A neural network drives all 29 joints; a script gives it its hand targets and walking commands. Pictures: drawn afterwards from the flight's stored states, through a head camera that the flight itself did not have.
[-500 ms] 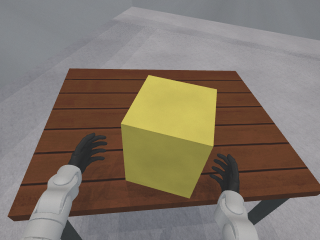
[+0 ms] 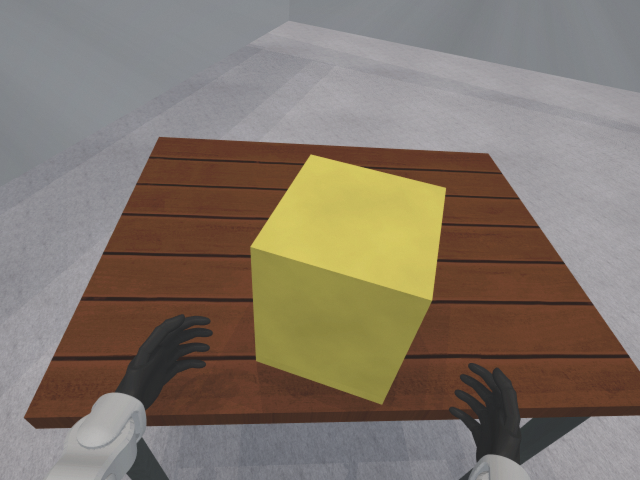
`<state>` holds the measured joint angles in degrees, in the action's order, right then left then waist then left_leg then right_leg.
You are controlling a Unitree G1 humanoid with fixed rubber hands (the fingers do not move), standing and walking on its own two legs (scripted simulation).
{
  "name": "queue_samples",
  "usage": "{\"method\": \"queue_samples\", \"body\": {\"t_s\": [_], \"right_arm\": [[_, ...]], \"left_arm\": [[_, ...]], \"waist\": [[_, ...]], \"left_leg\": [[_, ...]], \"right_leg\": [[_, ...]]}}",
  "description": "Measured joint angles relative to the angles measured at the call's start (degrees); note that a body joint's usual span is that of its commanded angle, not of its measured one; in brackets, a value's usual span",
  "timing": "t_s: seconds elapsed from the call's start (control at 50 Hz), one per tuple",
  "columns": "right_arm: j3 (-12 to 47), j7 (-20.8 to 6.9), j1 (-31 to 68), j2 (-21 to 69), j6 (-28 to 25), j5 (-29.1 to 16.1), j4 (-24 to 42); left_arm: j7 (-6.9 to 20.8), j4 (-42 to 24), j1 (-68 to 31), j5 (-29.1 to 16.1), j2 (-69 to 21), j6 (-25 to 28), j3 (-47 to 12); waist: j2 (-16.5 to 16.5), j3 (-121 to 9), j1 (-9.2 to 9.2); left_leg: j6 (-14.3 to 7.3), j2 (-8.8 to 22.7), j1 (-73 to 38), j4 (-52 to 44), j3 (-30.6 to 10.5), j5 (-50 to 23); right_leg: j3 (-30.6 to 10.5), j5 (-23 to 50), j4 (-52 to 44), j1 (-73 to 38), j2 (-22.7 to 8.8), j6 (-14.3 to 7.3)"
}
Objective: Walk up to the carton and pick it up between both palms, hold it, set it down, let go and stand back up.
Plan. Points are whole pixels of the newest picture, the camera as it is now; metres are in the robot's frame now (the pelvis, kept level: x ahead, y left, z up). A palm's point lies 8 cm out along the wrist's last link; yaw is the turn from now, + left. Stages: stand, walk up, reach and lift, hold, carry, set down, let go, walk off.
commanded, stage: set down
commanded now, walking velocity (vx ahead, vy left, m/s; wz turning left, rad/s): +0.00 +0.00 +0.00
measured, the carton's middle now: (346, 278) +0.39 +0.02 +0.04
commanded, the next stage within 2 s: none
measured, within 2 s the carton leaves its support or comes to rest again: neither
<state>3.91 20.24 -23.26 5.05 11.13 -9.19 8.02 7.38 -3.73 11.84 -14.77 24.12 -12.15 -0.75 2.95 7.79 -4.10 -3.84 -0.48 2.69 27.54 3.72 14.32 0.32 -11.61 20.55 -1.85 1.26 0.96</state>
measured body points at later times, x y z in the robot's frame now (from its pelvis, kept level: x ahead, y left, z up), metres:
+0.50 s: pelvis +0.02 -0.02 +0.00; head +0.00 +0.02 +0.45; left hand +0.19 +0.23 +0.02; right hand +0.19 -0.18 +0.02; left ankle +0.03 +0.07 -0.74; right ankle +0.01 -0.14 -0.74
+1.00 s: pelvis +0.04 -0.01 +0.00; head +0.04 +0.01 +0.45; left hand +0.20 +0.24 -0.01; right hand +0.19 -0.19 -0.01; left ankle +0.03 +0.07 -0.74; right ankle +0.01 -0.14 -0.74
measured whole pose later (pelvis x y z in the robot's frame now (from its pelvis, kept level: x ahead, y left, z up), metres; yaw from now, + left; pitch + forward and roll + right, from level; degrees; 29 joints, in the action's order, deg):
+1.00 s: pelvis +0.04 -0.01 +0.00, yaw +0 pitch -6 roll -2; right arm 5.2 11.7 -31.0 -1.5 -5.0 -8.0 -3.2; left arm 7.0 1.1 24.8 -9.6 21.2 -4.1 1.4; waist 1.1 5.7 -3.4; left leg -2.6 0.1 3.6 25.6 3.6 16.1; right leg 0.3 -13.3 18.1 -1.1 1.8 0.0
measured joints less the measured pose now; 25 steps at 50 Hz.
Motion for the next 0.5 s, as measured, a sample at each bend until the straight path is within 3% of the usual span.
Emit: {"method": "queue_samples", "body": {"t_s": [0.14,0.26,0.38,0.5], "right_arm": [[1.16,-0.12,1.39,0.03,1.18,1.02,-0.1],[3.78,-1.23,0.5,0.44,0.9,0.04,-0.29],[2.4,-1.52,-2.94,-0.98,0.58,0.52,-0.79],[1.62,-2.2,-7.37,-2.86,-2.16,0.82,2.3]], "left_arm": [[0.34,5.4,-0.41,-2.37,2.49,2.35,-2.18],[0.39,1.11,2.11,-1.33,2.09,3.06,-1.29],[0.81,-0.71,6.0,-0.37,-0.2,1.64,-1.05],[0.5,-1.44,9.98,-0.08,0.74,3.72,-0.3]], "waist": [[-0.37,-1.7,0.36],[-0.85,-1.57,-0.03],[-1.89,-1.1,-0.29],[-0.91,-1.75,-0.66]], "left_leg": [[0.17,0.16,2.56,1.5,-0.45,0.27],[0.61,0.55,1.3,0.93,-0.23,0.51],[0.81,0.44,0.06,-0.16,-0.4,0.49],[1.07,0.43,1.08,-0.62,-0.29,0.59]], "right_leg": [[0.53,-0.95,2.29,2.75,0.11,-0.38],[0.27,-0.96,1.52,1.51,0.47,-0.7],[0.46,-1.0,0.35,0.14,0.39,-0.81],[0.4,-1.81,1.16,1.78,0.35,-1.14]]}}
